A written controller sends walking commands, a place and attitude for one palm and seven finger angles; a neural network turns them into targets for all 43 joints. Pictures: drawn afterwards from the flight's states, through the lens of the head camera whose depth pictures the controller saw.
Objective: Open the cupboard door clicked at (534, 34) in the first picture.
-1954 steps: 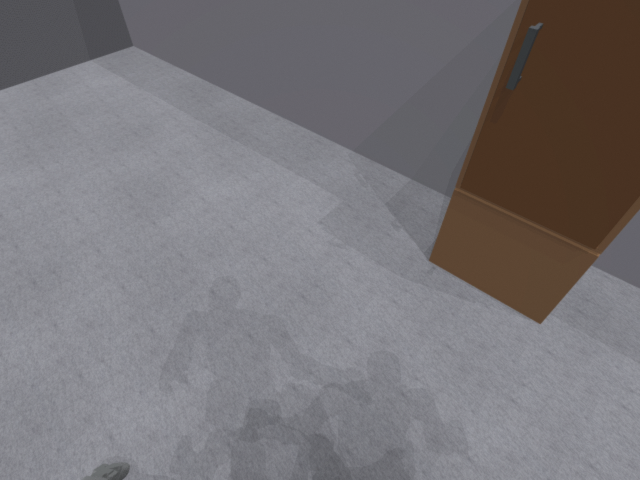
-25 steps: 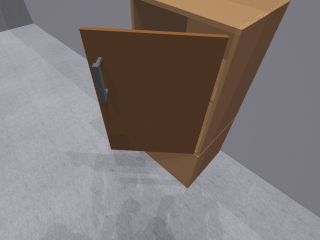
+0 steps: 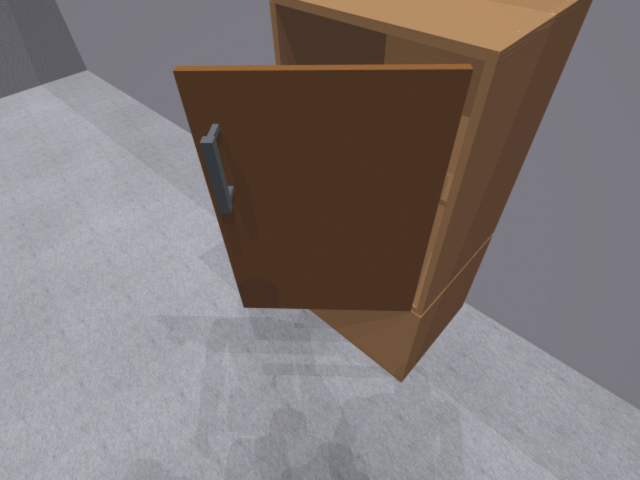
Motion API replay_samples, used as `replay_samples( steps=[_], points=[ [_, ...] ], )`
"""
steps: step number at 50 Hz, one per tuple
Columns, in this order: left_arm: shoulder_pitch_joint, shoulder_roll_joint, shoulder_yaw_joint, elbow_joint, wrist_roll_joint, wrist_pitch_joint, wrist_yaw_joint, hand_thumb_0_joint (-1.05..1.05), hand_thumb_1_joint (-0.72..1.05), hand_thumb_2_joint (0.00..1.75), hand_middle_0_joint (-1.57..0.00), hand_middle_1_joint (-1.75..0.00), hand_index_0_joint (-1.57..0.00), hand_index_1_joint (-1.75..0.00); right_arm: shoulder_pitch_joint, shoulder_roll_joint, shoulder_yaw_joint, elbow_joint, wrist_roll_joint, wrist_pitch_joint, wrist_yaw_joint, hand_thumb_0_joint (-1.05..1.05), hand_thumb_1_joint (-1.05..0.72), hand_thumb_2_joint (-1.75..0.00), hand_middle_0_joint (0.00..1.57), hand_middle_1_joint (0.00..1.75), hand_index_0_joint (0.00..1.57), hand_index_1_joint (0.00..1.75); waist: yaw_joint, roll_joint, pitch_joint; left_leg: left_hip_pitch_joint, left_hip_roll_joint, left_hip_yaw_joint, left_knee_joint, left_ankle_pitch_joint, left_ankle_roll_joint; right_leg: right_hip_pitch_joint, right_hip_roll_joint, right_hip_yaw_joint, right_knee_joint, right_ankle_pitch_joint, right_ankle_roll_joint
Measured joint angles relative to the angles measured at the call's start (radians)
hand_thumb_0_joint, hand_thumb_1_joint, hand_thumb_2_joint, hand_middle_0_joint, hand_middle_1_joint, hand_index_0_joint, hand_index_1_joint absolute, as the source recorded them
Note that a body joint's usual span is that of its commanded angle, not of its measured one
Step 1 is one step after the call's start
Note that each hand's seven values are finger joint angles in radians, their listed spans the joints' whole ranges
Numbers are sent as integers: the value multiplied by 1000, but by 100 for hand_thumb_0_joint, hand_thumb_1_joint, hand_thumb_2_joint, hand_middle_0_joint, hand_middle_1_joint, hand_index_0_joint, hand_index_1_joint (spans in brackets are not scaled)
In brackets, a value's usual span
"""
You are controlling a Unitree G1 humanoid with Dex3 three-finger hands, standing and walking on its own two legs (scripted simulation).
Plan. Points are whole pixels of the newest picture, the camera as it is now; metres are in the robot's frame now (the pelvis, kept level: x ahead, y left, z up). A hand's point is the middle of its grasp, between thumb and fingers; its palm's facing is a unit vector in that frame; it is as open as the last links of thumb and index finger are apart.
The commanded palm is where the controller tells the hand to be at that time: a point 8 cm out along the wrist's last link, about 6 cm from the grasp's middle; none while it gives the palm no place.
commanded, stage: look again from close up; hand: left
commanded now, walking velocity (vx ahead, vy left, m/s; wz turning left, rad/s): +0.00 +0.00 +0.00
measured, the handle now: (220, 170) +0.55 +0.18 +0.10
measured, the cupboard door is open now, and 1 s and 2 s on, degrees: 41 41 41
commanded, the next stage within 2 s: raise the hand with hooked fingers in 0.26 s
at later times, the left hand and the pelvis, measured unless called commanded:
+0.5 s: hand (185, 467) +0.17 +0.19 -0.07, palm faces +0.26 -0.94 -0.22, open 7.3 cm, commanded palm +0.13 +0.21 -0.05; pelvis +0.04 -0.02 +0.00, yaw +1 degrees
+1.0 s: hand (187, 407) +0.20 +0.17 +0.03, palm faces +0.09 -0.99 -0.13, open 9.9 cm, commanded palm +0.18 +0.23 +0.01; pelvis +0.03 -0.07 -0.06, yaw +4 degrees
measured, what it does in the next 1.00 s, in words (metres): lowers itself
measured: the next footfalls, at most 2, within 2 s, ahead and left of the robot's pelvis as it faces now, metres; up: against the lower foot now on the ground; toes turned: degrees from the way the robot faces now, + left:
none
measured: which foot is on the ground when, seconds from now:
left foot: down 0.00-1.00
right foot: down 0.00-1.00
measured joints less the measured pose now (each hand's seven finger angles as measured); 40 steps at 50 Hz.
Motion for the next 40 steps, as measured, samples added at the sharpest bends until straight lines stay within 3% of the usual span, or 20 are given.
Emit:
replay_samples(
  steps=[6, 19, 20, 21, 24, 27, 30, 34, 37, 40],
  points=[
    [7, -8, -9, -13, -4, -20, 1, 0, 91, 90, -20, -30, -20, -30, -52, -37, 1, 8, -4, -5, -6, 4, -93, -89, 20, 30, 20, 30, 26, 2, -7, 37, -15, 9, -54, 15, 1, 27, -7, 23, -41, 29, 33],
    [-19, 1, -26, 14, -4, -21, -1, 0, 91, 90, -20, -30, -20, -30, -115, -60, 10, -4, 12, -41, -6, 1, -91, -89, 20, 30, 19, 30, 25, -62, 35, 73, 2, 1, -89, 9, -17, 76, 12, 18, -106, 39, 39],
    [30, 10, -16, -146, -39, 60, 12, 1, 92, 90, -20, -30, -20, -30, -101, -59, 15, -50, 25, -42, -9, 1, -91, -89, 20, 30, 19, 30, 19, -69, 41, 67, 3, -4, -74, 0, -20, 73, 14, 13, -96, 34, 38],
    [93, 30, 1, -347, -71, 113, 27, 3, 94, 90, -20, -30, -20, -30, -76, -55, 24, -98, 38, -83, -22, 1, -91, -89, 20, 30, 19, 30, 21, -84, 41, 65, -1, -4, -67, -6, -24, 62, 9, 13, -69, 19, 26],
    [179, 80, 10, -742, -133, 33, 96, 4, 94, 89, -21, -31, -20, -31, -31, -62, 29, -184, 61, -212, -48, 1, -90, -89, 20, 30, 20, 30, 26, -102, 0, 49, -24, -10, -49, -20, -32, 24, -10, 13, 8, -34, 0],
    [133, 64, 17, -950, -173, -58, 96, 4, 90, 88, -20, -33, -20, -34, -56, -107, 20, -260, 61, -270, -54, 1, -90, -89, 20, 30, 20, 30, 5, -41, -32, 5, -18, -38, 21, -53, -30, 16, -7, -16, 25, -54, 23],
    [63, 41, 58, -994, -194, -235, 9, 3, 84, 86, -20, -36, -20, -37, -126, -121, 2, -325, 41, -273, -38, 1, -90, -89, 20, 30, 20, 30, -10, -16, -86, -98, 0, -40, 114, -94, -39, -81, 7, -17, 102, -83, 20],
    [40, 45, 120, -946, -239, -440, -229, 1, 75, 82, -21, -41, -21, -42, -208, -97, -27, -415, 35, -245, -5, 1, -90, -89, 20, 30, 20, 30, -2, -70, -110, -239, 28, -31, 253, -154, -60, -232, 28, -7, 253, -149, -5],
    [98, 74, 163, -900, -255, -450, -373, 1, 67, 80, -22, -46, -22, -46, -236, -103, -41, -485, 42, -224, -1, 1, -90, -89, 20, 30, 20, 30, 11, -106, -101, -310, 46, -45, 333, -189, -82, -298, 43, -20, 328, -186, -25],
    [198, 100, 215, -924, -286, -417, -409, 1, 60, 77, -23, -50, -23, -50, -237, -117, -57, -530, 44, -214, -15, 1, -90, -89, 20, 30, 20, 30, 34, -113, -92, -348, 60, -71, 386, -215, -94, -320, 58, -45, 361, -209, -40]
  ],
)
